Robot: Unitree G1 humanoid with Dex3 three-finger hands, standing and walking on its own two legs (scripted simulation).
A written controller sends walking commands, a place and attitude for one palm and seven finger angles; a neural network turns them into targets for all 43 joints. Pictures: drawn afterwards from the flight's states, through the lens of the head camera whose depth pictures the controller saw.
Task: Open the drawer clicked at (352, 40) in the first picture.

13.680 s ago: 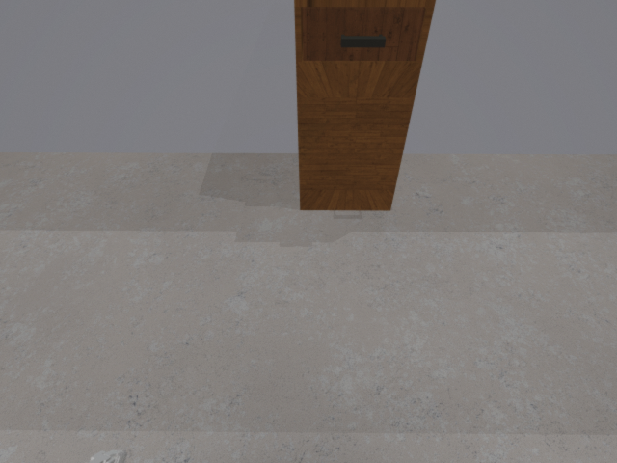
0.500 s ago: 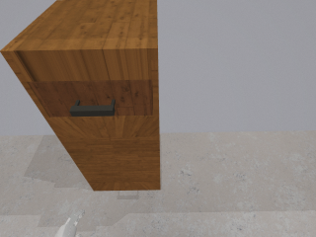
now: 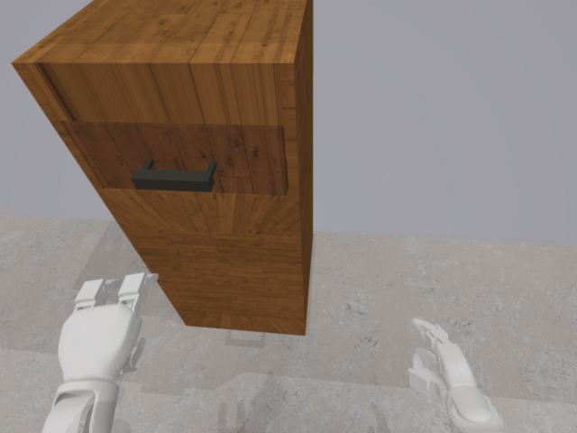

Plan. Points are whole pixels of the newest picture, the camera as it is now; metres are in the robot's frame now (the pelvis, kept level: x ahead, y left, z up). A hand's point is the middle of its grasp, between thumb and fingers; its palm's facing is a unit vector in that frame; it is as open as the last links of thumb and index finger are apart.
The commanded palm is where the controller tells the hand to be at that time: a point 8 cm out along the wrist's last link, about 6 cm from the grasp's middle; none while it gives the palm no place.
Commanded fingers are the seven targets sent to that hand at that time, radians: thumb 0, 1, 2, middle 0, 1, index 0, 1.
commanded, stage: raise the hand with hooked fingers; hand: left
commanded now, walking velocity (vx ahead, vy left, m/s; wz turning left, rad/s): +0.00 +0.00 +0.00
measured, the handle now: (177, 172) +0.51 +0.29 +0.05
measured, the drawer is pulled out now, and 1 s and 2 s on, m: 0.00 0.00 0.00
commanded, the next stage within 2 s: move the hooked fingers above the handle in 1.26 s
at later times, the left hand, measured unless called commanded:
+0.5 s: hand (138, 260) +0.29 +0.25 +0.10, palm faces +0.11 -0.10 -0.99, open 12.8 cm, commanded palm +0.26 +0.25 +0.16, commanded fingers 0.00 -0.45 0.32 -0.30 -1.17 -0.30 -1.17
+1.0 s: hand (106, 197) +0.33 +0.28 +0.17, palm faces +0.08 -0.07 -0.99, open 13.9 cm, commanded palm +0.29 +0.28 +0.22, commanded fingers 0.00 -0.50 0.30 -0.30 -1.20 -0.30 -1.20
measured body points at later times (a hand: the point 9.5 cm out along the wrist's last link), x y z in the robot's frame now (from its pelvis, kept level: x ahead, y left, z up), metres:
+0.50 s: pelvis +0.01 +0.03 +0.03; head +0.01 -0.01 +0.47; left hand +0.28 +0.25 +0.15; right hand +0.19 -0.23 -0.08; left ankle -0.01 +0.14 -0.71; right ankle +0.01 -0.06 -0.71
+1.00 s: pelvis +0.00 +0.06 +0.04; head -0.01 +0.02 +0.48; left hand +0.32 +0.28 +0.23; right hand +0.19 -0.16 -0.07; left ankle -0.01 +0.14 -0.71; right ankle +0.01 -0.06 -0.71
